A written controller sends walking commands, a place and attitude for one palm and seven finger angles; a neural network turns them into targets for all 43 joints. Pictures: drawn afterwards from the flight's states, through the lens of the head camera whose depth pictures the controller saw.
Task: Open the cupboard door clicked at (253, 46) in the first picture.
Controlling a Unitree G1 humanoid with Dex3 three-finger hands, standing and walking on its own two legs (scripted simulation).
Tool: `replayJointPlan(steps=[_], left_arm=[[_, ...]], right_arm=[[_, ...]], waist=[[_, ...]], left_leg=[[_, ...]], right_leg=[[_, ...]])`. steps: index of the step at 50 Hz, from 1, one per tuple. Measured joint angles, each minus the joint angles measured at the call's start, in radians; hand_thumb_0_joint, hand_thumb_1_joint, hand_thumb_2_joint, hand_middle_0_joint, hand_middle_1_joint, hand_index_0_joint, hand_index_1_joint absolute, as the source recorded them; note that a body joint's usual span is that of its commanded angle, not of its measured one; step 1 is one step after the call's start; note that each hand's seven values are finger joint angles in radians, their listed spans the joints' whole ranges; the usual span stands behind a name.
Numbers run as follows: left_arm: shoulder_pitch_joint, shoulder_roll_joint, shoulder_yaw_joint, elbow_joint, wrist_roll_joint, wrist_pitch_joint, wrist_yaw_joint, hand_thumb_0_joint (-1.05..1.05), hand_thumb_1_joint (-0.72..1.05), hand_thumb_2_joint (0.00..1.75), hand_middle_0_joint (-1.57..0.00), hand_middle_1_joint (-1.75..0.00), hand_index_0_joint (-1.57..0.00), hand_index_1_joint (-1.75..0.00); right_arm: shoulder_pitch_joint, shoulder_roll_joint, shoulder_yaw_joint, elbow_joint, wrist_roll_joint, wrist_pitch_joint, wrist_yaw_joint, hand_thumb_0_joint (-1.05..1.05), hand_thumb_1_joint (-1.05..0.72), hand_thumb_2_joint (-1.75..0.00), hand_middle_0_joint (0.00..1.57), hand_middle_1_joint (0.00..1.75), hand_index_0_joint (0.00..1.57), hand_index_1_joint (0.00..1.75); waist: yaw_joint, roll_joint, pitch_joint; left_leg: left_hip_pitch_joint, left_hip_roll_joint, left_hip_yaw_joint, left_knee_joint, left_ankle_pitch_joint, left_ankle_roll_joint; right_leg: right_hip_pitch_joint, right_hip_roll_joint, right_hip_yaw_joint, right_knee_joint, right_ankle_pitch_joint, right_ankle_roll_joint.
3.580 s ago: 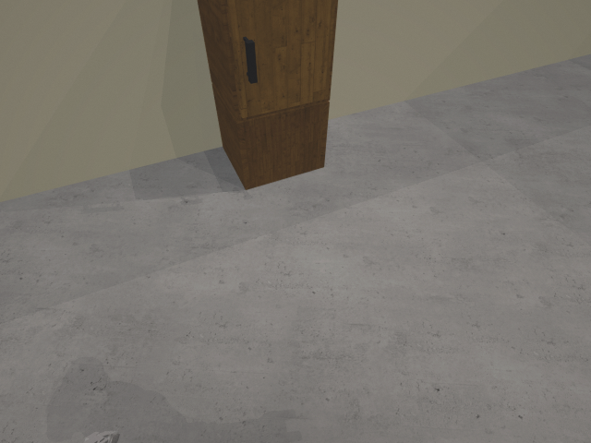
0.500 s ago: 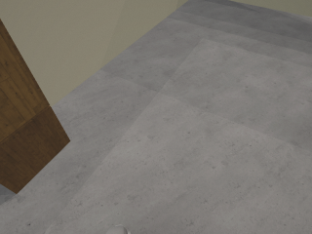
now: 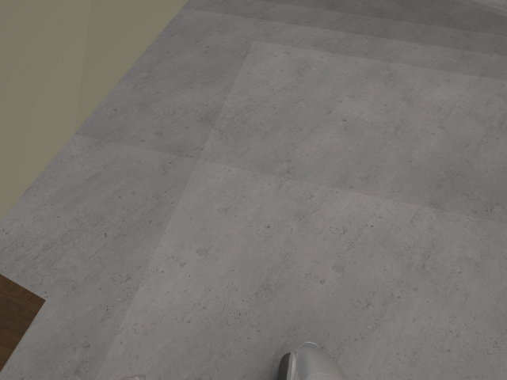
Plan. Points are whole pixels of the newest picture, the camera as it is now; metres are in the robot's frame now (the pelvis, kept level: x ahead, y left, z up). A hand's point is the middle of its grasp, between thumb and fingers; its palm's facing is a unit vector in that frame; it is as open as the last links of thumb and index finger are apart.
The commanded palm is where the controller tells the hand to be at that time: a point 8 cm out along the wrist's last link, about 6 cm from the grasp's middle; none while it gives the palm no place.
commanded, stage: turn to face it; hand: left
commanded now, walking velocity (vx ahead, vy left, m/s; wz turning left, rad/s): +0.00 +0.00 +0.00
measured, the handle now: out of the picture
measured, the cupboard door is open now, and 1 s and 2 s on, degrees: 0 0 0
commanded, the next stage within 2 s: none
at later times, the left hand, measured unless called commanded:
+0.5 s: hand (151, 328) +0.23 +0.20 -0.19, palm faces +0.19 -0.97 -0.14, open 7.3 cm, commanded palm none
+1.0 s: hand (139, 348) +0.19 +0.21 -0.14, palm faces +0.45 -0.84 -0.30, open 7.4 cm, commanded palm none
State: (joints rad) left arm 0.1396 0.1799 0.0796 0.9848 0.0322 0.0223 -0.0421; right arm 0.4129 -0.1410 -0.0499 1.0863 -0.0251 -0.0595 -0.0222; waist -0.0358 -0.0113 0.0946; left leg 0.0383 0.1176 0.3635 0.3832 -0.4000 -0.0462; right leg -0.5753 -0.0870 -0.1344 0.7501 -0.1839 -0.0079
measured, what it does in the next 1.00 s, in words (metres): walks ahead, turning left: right foot, then left foot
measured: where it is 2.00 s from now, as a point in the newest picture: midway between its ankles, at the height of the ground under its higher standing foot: outside the picture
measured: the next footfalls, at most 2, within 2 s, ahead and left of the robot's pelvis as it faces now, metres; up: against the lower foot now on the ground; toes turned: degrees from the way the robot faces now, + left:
right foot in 0.08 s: +0.19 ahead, -0.12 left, +0.00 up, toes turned -10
left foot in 0.46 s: +0.21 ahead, +0.12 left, +0.00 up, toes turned +18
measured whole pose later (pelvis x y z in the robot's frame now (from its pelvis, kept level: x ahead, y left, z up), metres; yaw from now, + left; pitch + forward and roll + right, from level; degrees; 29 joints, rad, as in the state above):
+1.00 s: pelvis +0.18 -0.03 -0.01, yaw +27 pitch +1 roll +0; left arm 0.16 0.21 0.05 0.87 0.01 0.02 0.02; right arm 0.19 -0.26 -0.10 0.92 -0.01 0.06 0.01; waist -0.02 0.05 0.05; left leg -0.43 -0.07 -0.11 0.69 -0.34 -0.02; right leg -0.28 -0.03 -0.04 0.57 -0.31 0.02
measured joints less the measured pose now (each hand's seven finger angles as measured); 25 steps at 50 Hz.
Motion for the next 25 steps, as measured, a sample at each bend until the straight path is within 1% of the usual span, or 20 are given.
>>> replayJointPlan(steps=[2, 3, 4, 5, 6, 7, 8, 9, 10, 12, 15, 17, 20, 22, 23, 24, 25], left_arm=[[-0.026, 0.004, -0.004, -0.016, 0.001, -0.014, 0.0, 0.01, 0.92, 0.9, -0.2, -0.3, -0.2, -0.3], [-0.033, 0.011, -0.007, -0.024, 0.003, -0.029, 0.002, 0.01, 0.91, 0.9, -0.2, -0.3, -0.2, -0.3], [-0.038, 0.02, -0.009, -0.03, 0.004, -0.048, 0.006, 0.01, 0.91, 0.9, -0.2, -0.3, -0.2, -0.3], [-0.052, 0.017, -0.011, -0.03, -0.002, -0.064, 0.015, 0.01, 0.91, 0.89, -0.2, -0.3, -0.2, -0.3], [-0.062, 0.013, -0.016, -0.029, -0.008, -0.074, 0.024, 0.01, 0.91, 0.89, -0.2, -0.3, -0.2, -0.3], [-0.067, 0.008, -0.021, -0.027, -0.012, -0.077, 0.031, 0.01, 0.91, 0.89, -0.2, -0.3, -0.2, -0.3], [-0.069, 0.002, -0.027, -0.023, -0.015, -0.077, 0.039, 0.0, 0.92, 0.89, -0.2, -0.3, -0.2, -0.3], [-0.069, -0.004, -0.032, -0.018, -0.016, -0.075, 0.047, 0.0, 0.91, 0.89, -0.2, -0.3, -0.2, -0.3], [-0.066, -0.011, -0.038, -0.013, -0.015, -0.072, 0.053, 0.0, 0.91, 0.89, -0.2, -0.3, -0.2, -0.3], [-0.06, -0.024, -0.048, -0.001, -0.012, -0.063, 0.06, 0.0, 0.91, 0.89, -0.2, -0.3, -0.2, -0.3], [-0.054, -0.043, -0.056, 0.003, -0.014, -0.045, 0.062, 0.0, 0.91, 0.89, -0.2, -0.3, -0.2, -0.3], [-0.054, -0.049, -0.052, -0.007, -0.015, -0.038, 0.064, 0.0, 0.92, 0.89, -0.2, -0.3, -0.2, -0.3], [-0.047, -0.046, -0.047, -0.024, -0.009, -0.03, 0.063, 0.0, 0.92, 0.89, -0.21, -0.3, -0.2, -0.3], [-0.036, -0.036, -0.04, -0.034, -0.01, -0.023, 0.063, 0.0, 0.92, 0.89, -0.21, -0.3, -0.2, -0.3], [-0.025, -0.031, -0.036, -0.039, -0.012, -0.017, 0.062, 0.0, 0.92, 0.89, -0.21, -0.3, -0.2, -0.3], [-0.018, -0.02, -0.029, -0.042, -0.016, -0.008, 0.061, 0.0, 0.92, 0.89, -0.21, -0.3, -0.2, -0.3], [-0.011, -0.008, -0.022, -0.044, -0.017, 0.003, 0.063, 0.0, 0.92, 0.89, -0.21, -0.3, -0.2, -0.3]], right_arm=[[0.021, -0.003, -0.003, 0.008, 0.002, 0.009, 0.002, 0.0, -0.91, -0.9, 0.2, 0.3, 0.2, 0.3], [0.036, -0.001, -0.003, 0.014, 0.006, 0.015, 0.004, 0.0, -0.91, -0.9, 0.2, 0.3, 0.2, 0.3], [0.049, 0.004, -0.002, 0.019, 0.014, 0.021, 0.006, 0.0, -0.91, -0.9, 0.2, 0.3, 0.2, 0.3], [0.037, -0.001, -0.001, 0.025, 0.021, 0.031, 0.005, 0.0, -0.91, -0.9, 0.2, 0.3, 0.2, 0.3], [0.018, -0.006, -0.001, 0.03, 0.025, 0.041, 0.001, 0.0, -0.91, -0.9, 0.2, 0.3, 0.2, 0.3], [-0.003, -0.011, -0.001, 0.029, 0.026, 0.048, -0.002, 0.0, -0.91, -0.9, 0.2, 0.3, 0.2, 0.3], [-0.024, -0.015, -0.002, 0.025, 0.025, 0.053, -0.005, 0.0, -0.91, -0.9, 0.2, 0.3, 0.19, 0.3], [-0.045, -0.018, -0.001, 0.017, 0.022, 0.057, -0.006, 0.0, -0.91, -0.9, 0.2, 0.3, 0.19, 0.3], [-0.065, -0.02, 0.0, 0.008, 0.019, 0.061, -0.008, 0.0, -0.91, -0.9, 0.2, 0.3, 0.19, 0.3], [-0.1, -0.02, 0.003, -0.018, 0.017, 0.066, -0.008, 0.0, -0.91, -0.9, 0.2, 0.3, 0.19, 0.3], [-0.134, -0.014, 0.007, -0.056, 0.015, 0.073, 0.001, 0.0, -0.91, -0.9, 0.2, 0.3, 0.19, 0.3], [-0.15, -0.013, 0.006, -0.069, 0.011, 0.081, 0.003, 0.0, -0.92, -0.9, 0.2, 0.3, 0.19, 0.3], [-0.165, -0.024, -0.001, -0.082, 0.011, 0.09, 0.016, 0.01, -0.93, -0.9, 0.2, 0.3, 0.19, 0.3], [-0.168, -0.033, -0.004, -0.097, 0.009, 0.089, 0.025, 0.01, -0.93, -0.9, 0.2, 0.3, 0.19, 0.3], [-0.165, -0.04, -0.006, -0.109, 0.007, 0.085, 0.029, 0.01, -0.93, -0.9, 0.2, 0.3, 0.19, 0.3], [-0.169, -0.042, -0.009, -0.117, 0.004, 0.081, 0.03, 0.01, -0.93, -0.9, 0.2, 0.3, 0.19, 0.3], [-0.177, -0.042, -0.008, -0.125, 0.001, 0.077, 0.03, 0.01, -0.92, -0.9, 0.2, 0.3, 0.19, 0.3]], waist=[[-0.01, 0.015, 0.015], [-0.011, 0.013, 0.017], [-0.011, 0.001, 0.01], [-0.008, 0.011, 0.019], [-0.01, 0.023, 0.027], [-0.014, 0.031, 0.032], [-0.017, 0.036, 0.031], [-0.019, 0.041, 0.025], [-0.022, 0.045, 0.016], [-0.03, 0.048, -0.005], [-0.032, 0.044, -0.032], [-0.024, 0.038, -0.042], [-0.006, 0.017, -0.046], [0.003, 0.003, -0.046], [0.006, 0.001, -0.05], [0.006, -0.011, -0.051], [0.007, -0.02, -0.047]], left_leg=[[0.012, 0.032, 0.015, 0.075, -0.061, -0.022], [-0.002, 0.051, 0.013, 0.162, -0.092, -0.026], [-0.054, 0.064, -0.016, 0.307, -0.098, -0.016], [-0.129, 0.071, -0.091, 0.485, -0.127, -0.008], [-0.204, 0.058, -0.172, 0.644, -0.143, -0.003], [-0.271, 0.041, -0.235, 0.764, -0.137, 0.002], [-0.33, 0.028, -0.274, 0.842, -0.117, 0.006], [-0.381, 0.021, -0.297, 0.878, -0.09, 0.008], [-0.425, 0.018, -0.31, 0.877, -0.065, 0.009], [-0.485, 0.015, -0.318, 0.801, -0.03, 0.008], [-0.528, 0.011, -0.299, 0.671, 0.006, 0.001], [-0.531, 0.005, -0.281, 0.6, 0.014, -0.002], [-0.5, -0.006, -0.247, 0.48, 0.024, 0.0], [-0.454, -0.016, -0.23, 0.371, 0.077, 0.005], [-0.431, -0.022, -0.23, 0.315, 0.115, 0.027], [-0.441, -0.036, -0.232, 0.325, 0.107, 0.061], [-0.451, -0.046, -0.233, 0.341, 0.093, 0.087]], right_leg=[[0.05, 0.035, -0.024, -0.082, -0.006, -0.024], [0.094, 0.047, -0.036, -0.135, 0.031, -0.036], [0.114, 0.045, -0.034, -0.144, 0.055, -0.075], [0.103, 0.051, -0.036, -0.094, 0.018, -0.092], [0.106, 0.055, -0.038, -0.061, -0.022, -0.093], [0.123, 0.058, -0.041, -0.055, -0.049, -0.087], [0.146, 0.06, -0.044, -0.068, -0.062, -0.079], [0.17, 0.061, -0.047, -0.092, -0.061, -0.064], [0.193, 0.062, -0.051, -0.119, -0.055, -0.054], [0.233, 0.057, -0.062, -0.169, -0.047, -0.052], [0.28, 0.041, -0.087, -0.212, -0.051, -0.042], [0.306, 0.028, -0.109, -0.221, -0.064, -0.03], [0.328, 0.001, -0.141, -0.194, -0.101, -0.008], [0.331, -0.02, -0.162, -0.146, -0.14, 0.01], [0.321, -0.031, -0.172, -0.106, -0.167, 0.021], [0.295, -0.043, -0.157, -0.042, -0.232, 0.038], [0.255, -0.039, -0.112, 0.05, -0.308, 0.05]])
